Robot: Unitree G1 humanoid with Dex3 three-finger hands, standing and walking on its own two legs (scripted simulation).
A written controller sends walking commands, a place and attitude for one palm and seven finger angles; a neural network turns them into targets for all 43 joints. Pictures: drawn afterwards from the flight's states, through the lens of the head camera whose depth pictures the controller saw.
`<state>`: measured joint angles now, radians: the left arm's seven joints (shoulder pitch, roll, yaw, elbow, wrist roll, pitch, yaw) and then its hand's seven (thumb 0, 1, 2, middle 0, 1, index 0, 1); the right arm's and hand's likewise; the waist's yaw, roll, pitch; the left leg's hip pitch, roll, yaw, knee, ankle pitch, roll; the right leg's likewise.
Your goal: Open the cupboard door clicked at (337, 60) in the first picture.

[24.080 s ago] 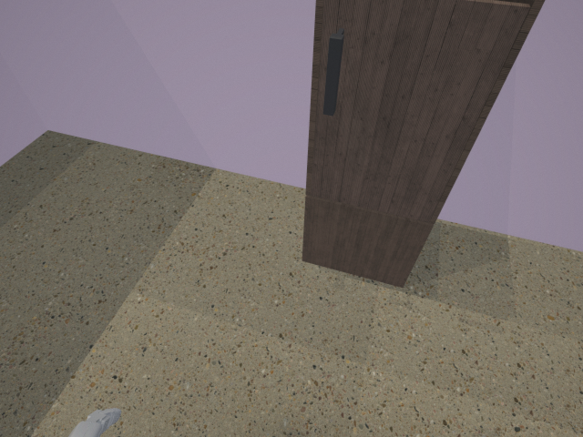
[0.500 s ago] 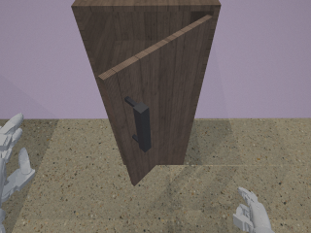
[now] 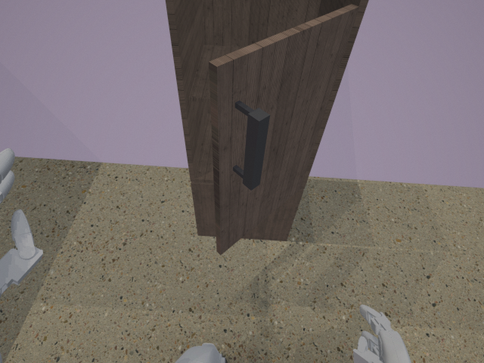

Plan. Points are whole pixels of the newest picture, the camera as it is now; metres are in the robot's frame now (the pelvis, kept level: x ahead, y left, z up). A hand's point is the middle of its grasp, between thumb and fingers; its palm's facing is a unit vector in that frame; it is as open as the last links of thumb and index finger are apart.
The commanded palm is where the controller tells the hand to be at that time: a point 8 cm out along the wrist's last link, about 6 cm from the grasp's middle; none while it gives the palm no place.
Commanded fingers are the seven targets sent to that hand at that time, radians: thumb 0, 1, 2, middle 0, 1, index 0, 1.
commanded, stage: step back with the hand held close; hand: left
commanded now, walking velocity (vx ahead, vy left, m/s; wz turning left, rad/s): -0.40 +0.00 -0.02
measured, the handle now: (246, 147) +0.46 +0.04 +0.10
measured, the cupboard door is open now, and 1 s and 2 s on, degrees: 46 46 46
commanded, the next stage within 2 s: stop stepping back and stand still in 0.34 s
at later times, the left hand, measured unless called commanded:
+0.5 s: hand out of the picture +0.07 +0.27 +0.18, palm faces +0.35 -0.83 -0.44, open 7.4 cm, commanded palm +0.03 +0.31 +0.19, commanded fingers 0.00 0.90 0.90 -0.20 -0.30 -0.20 -0.30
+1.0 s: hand out of the picture -0.08 +0.34 +0.21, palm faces +0.48 -0.80 -0.36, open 7.4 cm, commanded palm -0.13 +0.36 +0.19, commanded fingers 0.00 0.90 0.90 -0.20 -0.30 -0.20 -0.30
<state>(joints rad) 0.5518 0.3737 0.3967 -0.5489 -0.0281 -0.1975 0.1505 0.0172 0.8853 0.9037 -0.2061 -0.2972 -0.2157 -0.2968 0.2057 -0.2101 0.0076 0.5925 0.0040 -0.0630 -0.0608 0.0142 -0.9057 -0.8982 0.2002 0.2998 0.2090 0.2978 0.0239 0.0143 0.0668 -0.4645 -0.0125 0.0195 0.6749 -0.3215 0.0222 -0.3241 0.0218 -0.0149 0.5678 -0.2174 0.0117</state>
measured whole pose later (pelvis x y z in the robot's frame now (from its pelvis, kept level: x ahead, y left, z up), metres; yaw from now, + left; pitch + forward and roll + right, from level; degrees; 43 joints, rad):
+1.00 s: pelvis -0.30 +0.07 +0.01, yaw -6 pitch +1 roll +1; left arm 0.44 0.42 0.47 -0.44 -0.02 -0.19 0.15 0.01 0.88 0.90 -0.21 -0.30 -0.22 -0.30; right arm 0.30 -0.20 0.00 0.71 -0.01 -0.09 -0.10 0.02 -0.91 -0.90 0.20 0.30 0.21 0.30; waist 0.03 -0.08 -0.13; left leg -0.37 0.06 0.06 0.85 -0.43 0.02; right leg -0.38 -0.03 -0.14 0.55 -0.36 -0.08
